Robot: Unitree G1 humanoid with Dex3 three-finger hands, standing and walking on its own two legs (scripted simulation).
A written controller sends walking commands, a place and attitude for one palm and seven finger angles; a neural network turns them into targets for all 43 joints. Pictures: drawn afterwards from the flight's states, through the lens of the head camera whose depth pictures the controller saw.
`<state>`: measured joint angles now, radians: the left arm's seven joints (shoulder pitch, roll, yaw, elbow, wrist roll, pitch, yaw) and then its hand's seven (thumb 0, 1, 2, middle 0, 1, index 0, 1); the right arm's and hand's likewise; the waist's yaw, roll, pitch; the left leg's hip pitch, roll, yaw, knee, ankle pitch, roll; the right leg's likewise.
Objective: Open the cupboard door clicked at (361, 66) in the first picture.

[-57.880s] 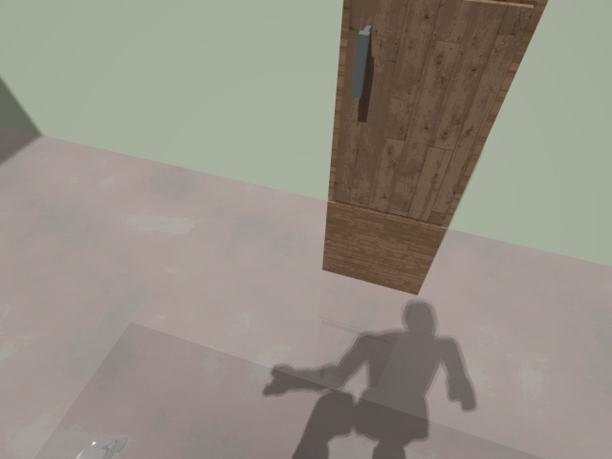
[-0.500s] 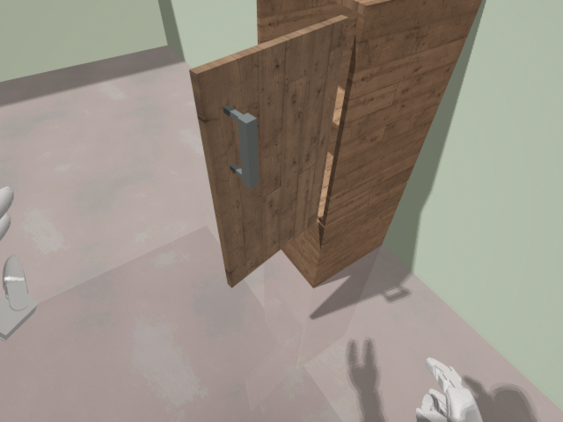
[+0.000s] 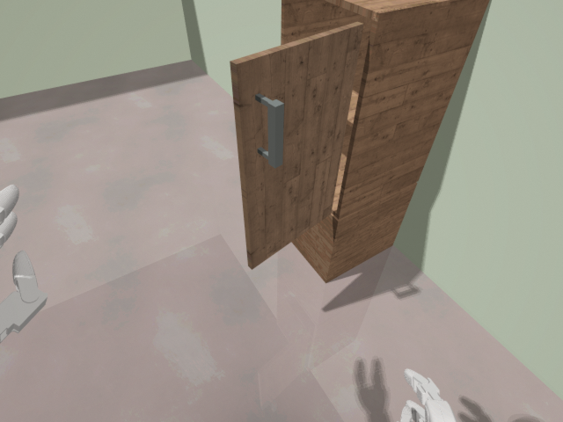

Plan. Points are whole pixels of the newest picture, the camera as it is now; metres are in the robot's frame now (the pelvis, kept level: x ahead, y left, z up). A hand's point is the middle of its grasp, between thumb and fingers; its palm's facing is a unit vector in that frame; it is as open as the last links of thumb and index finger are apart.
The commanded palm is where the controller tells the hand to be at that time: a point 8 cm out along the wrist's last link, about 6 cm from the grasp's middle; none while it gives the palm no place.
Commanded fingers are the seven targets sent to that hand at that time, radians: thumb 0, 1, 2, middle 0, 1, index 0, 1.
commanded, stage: stop stepping back and stand still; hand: left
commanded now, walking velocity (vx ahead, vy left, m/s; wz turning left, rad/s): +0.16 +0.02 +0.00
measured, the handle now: (268, 131) +0.61 +0.06 +0.11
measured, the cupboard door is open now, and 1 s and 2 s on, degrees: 100 100 100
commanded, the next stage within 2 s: let the arm hang, fingers relaxed in 0.18 s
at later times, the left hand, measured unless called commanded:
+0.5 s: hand out of the picture +0.14 +0.22 -0.12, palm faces +0.04 -0.96 -0.29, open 7.4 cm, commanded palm none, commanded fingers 0.00 0.90 0.90 -0.20 -0.30 -0.20 -0.30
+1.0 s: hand out of the picture -0.02 +0.23 -0.16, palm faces +0.12 -0.96 -0.26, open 7.4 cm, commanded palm none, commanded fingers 0.00 0.90 0.90 -0.20 -0.30 -0.20 -0.30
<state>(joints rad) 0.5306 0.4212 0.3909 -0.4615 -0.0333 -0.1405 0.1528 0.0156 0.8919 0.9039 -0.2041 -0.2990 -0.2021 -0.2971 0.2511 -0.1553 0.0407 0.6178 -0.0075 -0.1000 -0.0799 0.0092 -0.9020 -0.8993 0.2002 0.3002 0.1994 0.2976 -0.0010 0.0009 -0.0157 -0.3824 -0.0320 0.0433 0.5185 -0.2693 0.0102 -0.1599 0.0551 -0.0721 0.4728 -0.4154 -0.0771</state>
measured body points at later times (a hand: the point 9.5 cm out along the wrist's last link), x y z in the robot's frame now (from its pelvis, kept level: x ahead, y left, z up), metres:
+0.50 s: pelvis -0.01 +0.02 -0.02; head +0.00 +0.00 +0.43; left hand +0.14 +0.27 -0.10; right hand +0.12 -0.22 -0.15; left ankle +0.01 +0.16 -0.74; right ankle +0.04 -0.08 -0.74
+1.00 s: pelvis +0.00 +0.04 +0.00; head +0.01 +0.02 +0.45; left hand -0.03 +0.28 -0.14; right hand +0.02 -0.17 -0.17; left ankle +0.00 +0.14 -0.74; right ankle +0.04 -0.08 -0.74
